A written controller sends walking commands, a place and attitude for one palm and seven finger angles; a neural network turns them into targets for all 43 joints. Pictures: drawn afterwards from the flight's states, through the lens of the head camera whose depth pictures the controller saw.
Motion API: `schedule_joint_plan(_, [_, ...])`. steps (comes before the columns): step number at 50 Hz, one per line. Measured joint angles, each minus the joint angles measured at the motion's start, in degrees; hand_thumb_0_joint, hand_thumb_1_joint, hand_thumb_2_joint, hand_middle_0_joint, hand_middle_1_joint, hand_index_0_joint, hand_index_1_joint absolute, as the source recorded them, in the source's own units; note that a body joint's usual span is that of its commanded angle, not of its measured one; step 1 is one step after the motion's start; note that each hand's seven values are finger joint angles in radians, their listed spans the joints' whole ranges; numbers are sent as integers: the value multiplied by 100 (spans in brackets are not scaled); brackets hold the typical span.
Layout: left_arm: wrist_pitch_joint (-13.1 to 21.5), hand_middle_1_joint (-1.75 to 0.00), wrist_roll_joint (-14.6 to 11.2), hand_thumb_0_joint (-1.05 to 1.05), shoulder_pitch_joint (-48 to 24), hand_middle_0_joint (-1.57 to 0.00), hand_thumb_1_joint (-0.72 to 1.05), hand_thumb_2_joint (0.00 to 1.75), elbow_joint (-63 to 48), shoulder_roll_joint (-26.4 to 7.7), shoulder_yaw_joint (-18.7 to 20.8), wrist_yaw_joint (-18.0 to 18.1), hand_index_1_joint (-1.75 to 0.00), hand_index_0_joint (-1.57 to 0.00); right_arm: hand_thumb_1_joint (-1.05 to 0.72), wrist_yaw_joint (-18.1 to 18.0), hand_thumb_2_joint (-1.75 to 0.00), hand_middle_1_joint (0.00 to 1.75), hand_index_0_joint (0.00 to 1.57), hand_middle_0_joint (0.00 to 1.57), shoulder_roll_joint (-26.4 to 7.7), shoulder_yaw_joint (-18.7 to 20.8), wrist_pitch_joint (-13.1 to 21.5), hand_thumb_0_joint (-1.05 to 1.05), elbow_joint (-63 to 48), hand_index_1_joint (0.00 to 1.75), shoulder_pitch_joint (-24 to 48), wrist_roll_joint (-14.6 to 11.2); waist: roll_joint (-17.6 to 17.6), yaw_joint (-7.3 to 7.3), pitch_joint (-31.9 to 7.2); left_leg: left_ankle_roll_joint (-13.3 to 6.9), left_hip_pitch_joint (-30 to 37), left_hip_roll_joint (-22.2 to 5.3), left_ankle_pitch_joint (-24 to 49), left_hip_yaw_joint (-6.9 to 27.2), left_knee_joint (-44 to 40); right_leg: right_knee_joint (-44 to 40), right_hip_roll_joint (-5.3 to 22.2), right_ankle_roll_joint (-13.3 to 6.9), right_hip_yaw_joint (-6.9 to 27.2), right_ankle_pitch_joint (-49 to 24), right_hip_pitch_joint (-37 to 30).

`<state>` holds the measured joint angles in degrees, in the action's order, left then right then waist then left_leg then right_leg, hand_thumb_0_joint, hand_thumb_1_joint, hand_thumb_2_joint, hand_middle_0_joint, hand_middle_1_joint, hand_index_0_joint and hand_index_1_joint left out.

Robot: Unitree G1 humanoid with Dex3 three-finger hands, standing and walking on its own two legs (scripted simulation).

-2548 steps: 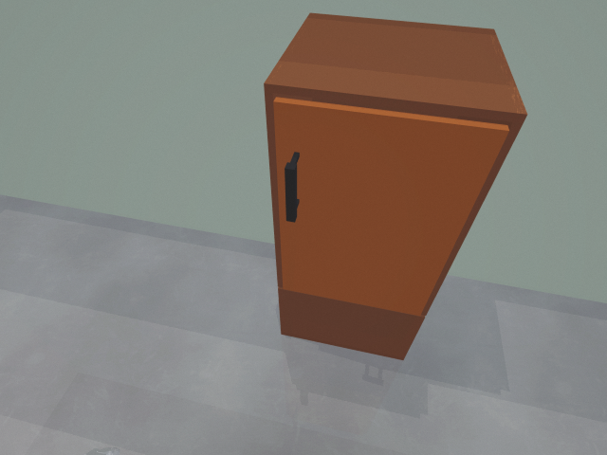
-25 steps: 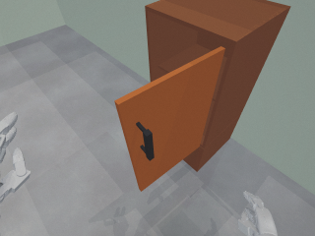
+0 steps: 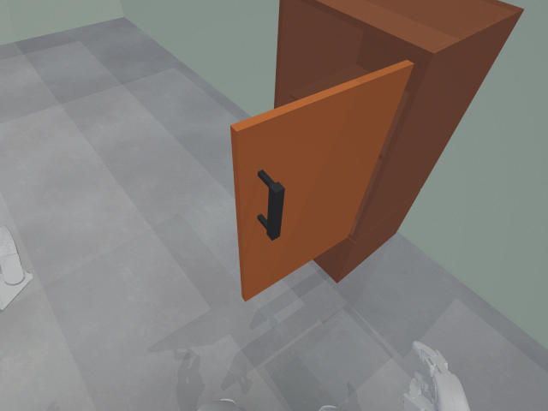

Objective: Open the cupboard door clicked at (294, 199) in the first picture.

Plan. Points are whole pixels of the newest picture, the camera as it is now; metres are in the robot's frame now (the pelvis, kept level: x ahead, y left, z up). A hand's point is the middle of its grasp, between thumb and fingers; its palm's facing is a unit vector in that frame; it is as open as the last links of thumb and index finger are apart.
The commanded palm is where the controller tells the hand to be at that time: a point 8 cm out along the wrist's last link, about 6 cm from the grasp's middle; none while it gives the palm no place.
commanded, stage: step back with the hand held close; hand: left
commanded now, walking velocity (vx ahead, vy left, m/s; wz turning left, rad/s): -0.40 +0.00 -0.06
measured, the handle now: (268, 206) +0.45 +0.04 +0.00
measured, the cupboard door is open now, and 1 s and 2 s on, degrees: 85 85 85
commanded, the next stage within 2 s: stop stepping back and stand still in 0.64 s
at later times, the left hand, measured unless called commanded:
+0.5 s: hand out of the picture +0.14 +0.26 +0.17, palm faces +0.43 -0.78 -0.47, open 7.4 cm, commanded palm +0.08 +0.30 +0.19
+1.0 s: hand out of the picture +0.02 +0.23 +0.18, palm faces +0.33 -0.81 -0.48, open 7.4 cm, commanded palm -0.03 +0.27 +0.19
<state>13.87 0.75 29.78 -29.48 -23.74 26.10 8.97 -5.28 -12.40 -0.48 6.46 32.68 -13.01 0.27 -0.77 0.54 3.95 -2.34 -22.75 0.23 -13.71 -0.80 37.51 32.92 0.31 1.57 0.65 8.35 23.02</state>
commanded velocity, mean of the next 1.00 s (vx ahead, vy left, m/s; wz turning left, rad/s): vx -0.21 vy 0.02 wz -0.05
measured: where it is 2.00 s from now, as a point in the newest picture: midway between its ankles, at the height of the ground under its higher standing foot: outside the picture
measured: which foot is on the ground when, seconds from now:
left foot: down 0.00-0.40, up 0.42-0.52, down 0.54-0.92, up 0.94-1.00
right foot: down 0.00-0.22, up 0.24-0.36, down 0.38-0.58, up 0.60-0.92, down 0.94-1.00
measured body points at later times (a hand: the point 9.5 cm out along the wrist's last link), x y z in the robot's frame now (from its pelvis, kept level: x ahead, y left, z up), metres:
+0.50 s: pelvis -0.05 +0.00 +0.01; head -0.02 +0.02 +0.46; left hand +0.12 +0.30 +0.20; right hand +0.14 -0.24 -0.07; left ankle +0.00 +0.09 -0.71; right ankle -0.05 -0.13 -0.72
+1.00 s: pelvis -0.19 -0.01 +0.01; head -0.17 +0.01 +0.46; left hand +0.00 +0.27 +0.21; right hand -0.03 -0.26 -0.06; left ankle -0.09 +0.09 -0.70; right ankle -0.28 -0.12 -0.72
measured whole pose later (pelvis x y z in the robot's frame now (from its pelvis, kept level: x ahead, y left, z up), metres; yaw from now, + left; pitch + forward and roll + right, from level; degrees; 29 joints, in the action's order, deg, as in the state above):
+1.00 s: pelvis -0.19 -0.01 +0.01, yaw -5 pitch +2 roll -1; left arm 9.8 -3.4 34.9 -34.6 -26.5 24.6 9.1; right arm -3.4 -11.7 -1.7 6.6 36.0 -10.6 1.6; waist -2.3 1.7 -0.4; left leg 1.0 -30.6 -1.1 -14.1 -1.3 39.8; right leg 25.6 -1.4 -1.8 -0.4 19.7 8.1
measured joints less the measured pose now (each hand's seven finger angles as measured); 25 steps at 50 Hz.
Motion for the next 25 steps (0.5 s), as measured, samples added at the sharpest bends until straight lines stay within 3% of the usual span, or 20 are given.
schedule_joint_plan(7, [49,-31,-96,1,-132,-21,88,90,-52,113,-22,25,-30,-21,-91,60,-90,30,21,21,-41,44,40,1,184,30,148,37,-21,50,10,58,-234,24,-387,-2,163,-90,-4,-18,46,-182,157])
schedule_joint_plan(11, [62,-31,-121,1,-96,-21,88,90,-112,-22,-26,26,-30,-21,-91,37,-90,30,21,21,-46,70,-18,1,147,30,255,20,-61,-62,50,8,-319,41,21,-14,-29,-114,-23,13,106,-129,285])
schedule_joint_plan(15, [73,-31,-43,1,-54,-22,88,90,-90,-261,96,-65,-30,-21,-91,11,-90,30,21,21,39,154,46,1,98,30,134,13,61,-222,3,-35,-468,-82,406,126,-22,983,-396,27,216,464,109])
schedule_joint_plan(17, [117,-31,-66,1,56,-22,88,90,-106,-292,212,-83,-30,-21,-91,46,-90,30,21,21,94,159,103,1,137,30,61,39,61,-171,-156,-7,-608,-167,445,111,-53,1034,-533,-58,224,1002,-237])
schedule_joint_plan(19, [178,-31,-141,1,169,-22,88,90,-175,-241,337,-52,-30,-21,-91,92,-90,30,21,21,123,131,188,1,181,30,122,81,-34,-8,-229,89,-765,-202,542,1,-98,460,-531,-214,355,1321,-504])
schedule_joint_plan(22, [187,-31,-185,1,51,-21,88,90,-120,51,47,-22,-30,-21,-91,138,-90,30,21,21,56,136,194,1,382,30,391,69,107,99,-52,228,-690,-265,597,38,-244,154,-618,-237,373,1046,-547])
schedule_joint_plan(25, [66,-31,-140,1,51,-21,88,90,-104,67,-267,-64,-30,-21,-91,109,-90,30,21,21,82,150,63,1,500,30,439,42,17,82,-210,303,-421,-24,-58,39,167,-211,-494,-193,410,761,-609])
